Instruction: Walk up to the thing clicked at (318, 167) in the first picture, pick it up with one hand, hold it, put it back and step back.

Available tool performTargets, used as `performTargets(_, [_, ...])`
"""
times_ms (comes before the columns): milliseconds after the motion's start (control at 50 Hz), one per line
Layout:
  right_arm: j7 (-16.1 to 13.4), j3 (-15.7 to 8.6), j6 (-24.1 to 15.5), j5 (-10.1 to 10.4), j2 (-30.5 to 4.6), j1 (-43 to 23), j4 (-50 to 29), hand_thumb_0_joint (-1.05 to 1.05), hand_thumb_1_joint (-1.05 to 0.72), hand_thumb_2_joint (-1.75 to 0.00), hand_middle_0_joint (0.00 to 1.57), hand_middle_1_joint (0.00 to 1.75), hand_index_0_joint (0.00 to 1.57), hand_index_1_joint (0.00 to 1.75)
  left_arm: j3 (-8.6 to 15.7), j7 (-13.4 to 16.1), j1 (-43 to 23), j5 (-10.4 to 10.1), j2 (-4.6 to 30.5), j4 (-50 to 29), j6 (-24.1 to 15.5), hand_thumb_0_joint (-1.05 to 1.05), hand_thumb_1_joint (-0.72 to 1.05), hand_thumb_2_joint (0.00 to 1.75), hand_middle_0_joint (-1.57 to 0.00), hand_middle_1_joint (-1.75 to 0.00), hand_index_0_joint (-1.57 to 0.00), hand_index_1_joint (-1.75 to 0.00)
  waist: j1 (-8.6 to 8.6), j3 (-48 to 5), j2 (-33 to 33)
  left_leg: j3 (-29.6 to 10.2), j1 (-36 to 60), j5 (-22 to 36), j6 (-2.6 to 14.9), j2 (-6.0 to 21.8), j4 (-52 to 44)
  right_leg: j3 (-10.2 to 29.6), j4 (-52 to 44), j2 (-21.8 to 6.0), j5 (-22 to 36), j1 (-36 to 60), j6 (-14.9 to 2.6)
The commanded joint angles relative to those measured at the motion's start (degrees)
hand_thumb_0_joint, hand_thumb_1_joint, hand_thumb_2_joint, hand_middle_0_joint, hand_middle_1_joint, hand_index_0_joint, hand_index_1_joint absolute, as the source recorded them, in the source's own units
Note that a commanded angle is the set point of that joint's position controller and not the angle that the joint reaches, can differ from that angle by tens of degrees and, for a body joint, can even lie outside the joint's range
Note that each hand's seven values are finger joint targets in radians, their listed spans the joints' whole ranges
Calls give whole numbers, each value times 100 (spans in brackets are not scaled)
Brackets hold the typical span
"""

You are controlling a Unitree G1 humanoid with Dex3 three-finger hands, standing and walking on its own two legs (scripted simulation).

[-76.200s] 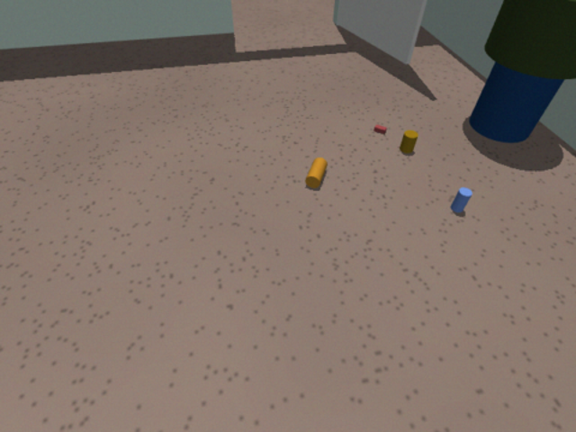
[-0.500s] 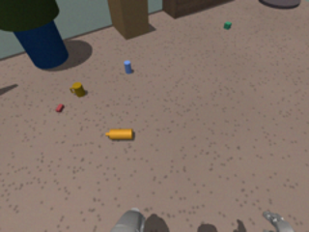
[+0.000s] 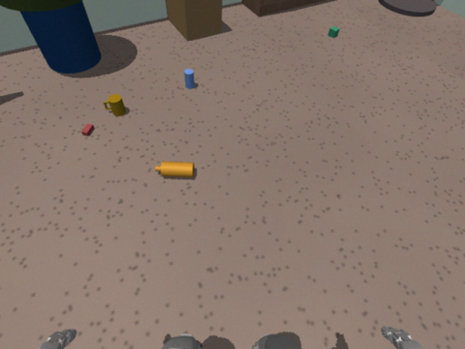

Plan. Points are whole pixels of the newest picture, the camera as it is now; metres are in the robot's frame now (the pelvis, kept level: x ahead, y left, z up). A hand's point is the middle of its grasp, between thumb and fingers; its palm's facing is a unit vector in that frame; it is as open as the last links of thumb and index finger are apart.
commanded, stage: step back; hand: left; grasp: from above
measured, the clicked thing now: (174, 169) +0.98 +0.30 -0.72
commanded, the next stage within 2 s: stand in 1.30 s
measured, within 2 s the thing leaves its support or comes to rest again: neither
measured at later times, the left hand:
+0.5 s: hand out of the picture -0.08 +0.27 -0.14, palm faces +0.08 -0.90 -0.42, open 7.4 cm
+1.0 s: hand out of the picture -0.04 +0.27 -0.16, palm faces +0.09 -0.93 -0.36, open 7.4 cm
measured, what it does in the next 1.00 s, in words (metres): steps on the spot: right foot, then left foot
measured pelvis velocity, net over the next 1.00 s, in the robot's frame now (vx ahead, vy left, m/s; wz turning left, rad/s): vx -0.08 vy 0.00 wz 0.06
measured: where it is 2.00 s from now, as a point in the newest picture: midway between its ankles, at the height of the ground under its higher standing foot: outside the picture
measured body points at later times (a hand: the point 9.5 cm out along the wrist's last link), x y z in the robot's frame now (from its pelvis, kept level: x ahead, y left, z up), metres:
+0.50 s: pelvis -0.11 -0.02 +0.00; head -0.10 -0.02 +0.45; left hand -0.08 +0.32 -0.11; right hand -0.05 -0.33 -0.13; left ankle -0.11 +0.11 -0.73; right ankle -0.09 -0.14 -0.72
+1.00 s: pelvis -0.08 +0.00 +0.00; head -0.06 +0.01 +0.45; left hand -0.04 +0.32 -0.13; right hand +0.04 -0.30 -0.12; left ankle -0.04 +0.12 -0.73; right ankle -0.09 -0.14 -0.72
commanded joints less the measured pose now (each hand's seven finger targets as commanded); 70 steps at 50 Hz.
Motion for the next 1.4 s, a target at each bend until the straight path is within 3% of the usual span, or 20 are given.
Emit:
performTargets(0, [-57,-436,1,26,-1589,80,-439,0,-90,-90,20,30,20,30,267,35,282,35,897,-231,-208,0,90,90,-20,-30,-20,-30,-135,-1328,1332,-1325,1286,1272,1182,1352,-803,-377,-1741,-301,121,158,-7])
performTargets(80, [-4,-391,133,113,-1517,-70,-440,0,-90,-90,20,30,20,30,363,-5,1049,145,1090,313,-318,0,90,90,-20,-30,-20,-30,111,-1422,788,-899,-186,-789,459,791,-265,-426,-3890,-331,1021,1754,-376])
performTargets(100, [6,-300,105,132,-1183,-115,-550,0,-90,-90,20,30,20,30,487,-4,1074,245,1466,238,-337,0,90,90,-20,-30,-20,-30,219,-1085,-389,-615,-1474,-1823,66,-21,727,1252,-4293,-1322,-104,1831,-746])
performTargets(120, [-76,-338,104,137,-1126,-534,-642,0,-90,-90,20,30,20,30,607,16,572,264,2138,-16,-305,0,90,90,-20,-30,-20,-30,529,-737,-1430,-731,-1176,-2272,-199,-562,2148,2830,-5048,-2858,-609,-27,-1679])
performTargets(140, [-90,-439,129,132,-1400,-491,-594,0,-90,-90,20,30,20,30,605,57,70,239,2140,-200,-353,0,90,90,-20,-30,-20,-30,298,-285,-973,-1388,-978,-2071,-301,-289,3090,2942,-5112,-3084,-605,-780,-1847])
performTargets(200, [-68,-369,29,190,-1282,195,-161,0,-90,-90,20,30,20,30,413,80,-469,218,1364,-253,-453,0,90,90,-20,-30,-20,-30,-176,-447,-348,-983,-935,-1194,-263,-652,3337,713,-4162,-1729,1127,6,-1108])
performTargets(320, [67,-332,-161,35,-1247,-91,-113,0,-90,-90,20,30,20,30,501,-10,348,251,1509,-32,-513,0,90,90,-20,-30,-20,-30,417,-573,-965,-402,-886,-1864,-330,-112,954,1058,-4354,-1952,-848,1244,-1202])
performTargets(400, [68,-405,-315,51,-1155,630,384,0,-90,-90,20,30,20,30,305,-80,189,178,1304,-17,-401,0,90,90,-20,-30,-20,-30,-15,-765,-605,122,1272,-792,-93,-371,-1184,283,-3575,-1610,357,259,-855])
performTargets(420, [47,-494,-357,16,-1337,845,475,0,-90,-90,20,30,20,30,217,-91,249,176,1031,-18,-395,0,90,90,-20,-30,-20,-30,-112,-927,-7,-696,1976,-1065,64,38,-1324,-64,-2915,-1340,519,-365,-658])
performTargets(440, [33,-523,-389,7,-1765,731,419,0,-90,-90,20,30,20,30,136,-114,-47,46,769,-35,-411,0,90,90,-20,-30,-20,-30,-189,-847,1174,-2899,1456,-2971,650,1255,-1967,-674,-2062,-592,-19,-1009,-223])
performTargets(460, [61,-608,-380,31,-2128,705,353,0,-90,-90,20,30,20,30,316,-77,-366,84,1285,22,-409,0,90,90,-20,-30,-20,-30,-349,-401,983,-3455,298,-3934,1275,1830,-2325,-463,-1178,-647,-388,-636,-231])
performTargets(620, [92,-312,-286,85,-1186,61,279,0,-90,-90,20,30,20,30,290,-90,680,124,969,638,-637,0,90,90,-20,-30,-20,-30,266,-787,644,-865,-560,-1569,306,557,-440,-664,-3865,-341,1183,2000,-285])
performTargets(660, [37,-231,-273,94,-895,7,151,0,-90,-90,20,30,20,30,463,-22,772,202,1792,591,-698,0,90,90,-20,-30,-20,-30,397,-574,-867,-355,-1671,-2194,-65,-409,1565,2526,-5126,-2383,-1073,1738,-1153])
performTargets(680, [-11,-348,-287,64,-1258,77,244,0,-90,-90,20,30,20,30,492,-31,431,183,1877,443,-716,0,90,90,-20,-30,-20,-30,285,-245,-458,-805,-1441,-2189,-119,-88,1999,2867,-5050,-2884,-806,1137,-1640])
performTargets(840, [65,-297,-436,99,-886,514,601,0,-90,-90,20,30,20,30,202,-47,-131,37,1269,372,-694,0,90,90,-20,-30,-20,-30,-129,-980,-613,207,688,-253,-142,-155,-514,-85,-3376,-1630,3729,833,-891])
performTargets(880, [-7,-371,-456,40,-1111,551,668,0,-90,-90,20,30,20,30,58,-41,-97,-18,964,317,-629,0,90,90,-20,-30,-20,-30,-156,-1247,-19,-433,1379,1098,48,303,-872,-400,-2634,-1212,3517,518,-465])
performTargets(900, [-38,-385,-476,26,-1410,288,561,0,-90,-90,20,30,20,30,-8,-48,-35,-97,742,310,-569,0,90,90,-20,-30,-20,-30,-50,-1347,687,-1660,1207,844,433,1195,-1275,-561,-2253,-689,2200,277,-188])
performTargets(940, [-11,-393,-422,92,-1634,-169,504,0,-90,-90,20,30,20,30,48,-10,78,-93,993,590,-464,0,90,90,-20,-30,-20,-30,46,-1178,782,-1939,319,19,1103,1655,-1376,-569,-2091,-547,109,891,-237])
performTargets(1060, [2,-170,-349,188,-1070,-473,668,0,-90,-90,20,30,20,30,75,-16,-32,11,1223,884,-627,0,90,90,-20,-30,-20,-30,-4,-1253,318,-575,535,397,65,566,-670,156,-3680,-1104,2383,1328,-443])
performTargets(1380, [52,-90,-429,218,-1079,-880,1212,0,-90,-90,20,30,20,30,-147,-38,-531,-46,919,1305,-597,0,90,90,-20,-30,-20,-30,-26,-1365,183,-472,1751,1762,-13,718,-1367,-114,-4433,-1127,3068,1548,-168])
